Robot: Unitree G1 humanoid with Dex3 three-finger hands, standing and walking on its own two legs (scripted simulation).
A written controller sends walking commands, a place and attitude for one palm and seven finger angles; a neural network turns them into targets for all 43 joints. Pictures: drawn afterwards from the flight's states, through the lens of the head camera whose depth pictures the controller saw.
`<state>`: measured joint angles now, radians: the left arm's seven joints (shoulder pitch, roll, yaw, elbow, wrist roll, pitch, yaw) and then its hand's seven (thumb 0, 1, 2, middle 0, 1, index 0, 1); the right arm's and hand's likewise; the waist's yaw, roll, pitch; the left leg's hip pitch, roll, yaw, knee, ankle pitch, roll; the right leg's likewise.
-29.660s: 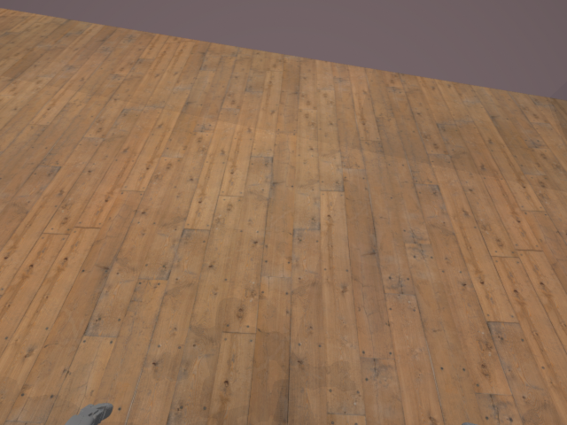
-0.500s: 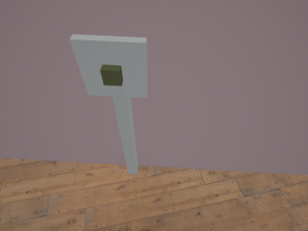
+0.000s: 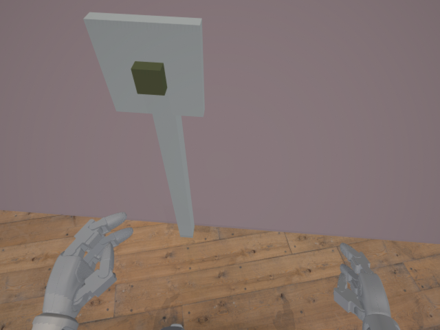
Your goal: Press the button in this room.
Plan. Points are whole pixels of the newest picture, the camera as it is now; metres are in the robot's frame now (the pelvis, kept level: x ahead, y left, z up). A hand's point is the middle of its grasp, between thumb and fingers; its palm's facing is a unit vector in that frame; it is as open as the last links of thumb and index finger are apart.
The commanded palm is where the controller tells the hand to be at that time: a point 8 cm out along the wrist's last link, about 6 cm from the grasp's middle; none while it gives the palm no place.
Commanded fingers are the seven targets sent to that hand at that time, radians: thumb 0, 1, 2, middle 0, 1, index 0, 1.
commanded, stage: raise the hand and make a fist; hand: left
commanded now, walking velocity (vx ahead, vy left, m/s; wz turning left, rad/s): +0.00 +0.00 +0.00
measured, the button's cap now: (150, 77) +0.56 +0.18 +0.16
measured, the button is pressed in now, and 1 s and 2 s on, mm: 0 0 0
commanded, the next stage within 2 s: aim a knuckle at the button in 1.68 s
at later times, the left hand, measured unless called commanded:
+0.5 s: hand (84, 275) +0.19 +0.22 +0.06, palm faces +0.00 -1.00 -0.05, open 3.1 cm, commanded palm +0.16 +0.27 +0.07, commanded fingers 0.00 0.90 0.90 -1.30 -1.50 -1.30 -1.50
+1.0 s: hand (56, 248) +0.21 +0.24 +0.11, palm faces +0.01 -1.00 -0.06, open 3.1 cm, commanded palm +0.18 +0.29 +0.13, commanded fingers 0.00 0.90 0.90 -1.30 -1.50 -1.30 -1.50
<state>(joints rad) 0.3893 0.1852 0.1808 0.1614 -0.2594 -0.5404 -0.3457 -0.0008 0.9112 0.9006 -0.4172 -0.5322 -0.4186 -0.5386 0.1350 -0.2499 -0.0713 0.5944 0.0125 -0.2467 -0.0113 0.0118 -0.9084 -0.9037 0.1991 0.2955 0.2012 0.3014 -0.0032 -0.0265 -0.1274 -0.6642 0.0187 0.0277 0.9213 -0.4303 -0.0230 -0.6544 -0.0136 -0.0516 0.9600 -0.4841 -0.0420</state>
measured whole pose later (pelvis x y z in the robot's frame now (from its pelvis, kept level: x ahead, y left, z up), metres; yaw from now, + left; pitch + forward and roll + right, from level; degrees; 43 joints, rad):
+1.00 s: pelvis +0.00 +0.04 +0.02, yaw +2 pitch +4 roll -2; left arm 0.36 0.28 0.21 -0.16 -0.29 -0.14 -0.29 0.01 0.90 0.90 -1.30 -1.49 -1.30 -1.50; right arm 0.23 -0.22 0.07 0.52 0.04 -0.25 -0.05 0.01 -0.90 -0.90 0.20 0.30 0.20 0.30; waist 0.03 0.03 -0.08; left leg -0.50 0.01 -0.01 0.83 -0.40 0.03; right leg -0.42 -0.01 -0.09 0.76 -0.40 0.01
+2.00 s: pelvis -0.01 +0.01 +0.04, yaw +2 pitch +0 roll -1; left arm 0.09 0.27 0.20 0.03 -0.29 -0.09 -0.31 0.01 0.90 0.90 -1.31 -1.50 -1.31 -1.50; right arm 0.24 -0.26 0.07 0.62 0.05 -0.28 -0.10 0.01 -0.90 -0.90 0.20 0.30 0.20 0.30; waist 0.04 0.05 -0.02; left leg -0.36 0.01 -0.02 0.67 -0.31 0.00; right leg -0.30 0.00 -0.10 0.64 -0.34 -0.03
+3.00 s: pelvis +0.00 +0.02 +0.02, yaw -1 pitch +10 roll -1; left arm -0.75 0.30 0.24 0.98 -0.14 -0.29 -0.13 0.01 0.90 0.90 -1.30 -1.50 -1.30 -1.50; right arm 0.35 -0.25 0.02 0.68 0.02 -0.04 -0.03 0.01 -0.91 -0.90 0.20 0.30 0.20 0.30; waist -0.09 0.01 -0.06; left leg -0.58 0.03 0.03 0.76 -0.35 0.01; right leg -0.55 0.00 -0.05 0.74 -0.36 -0.02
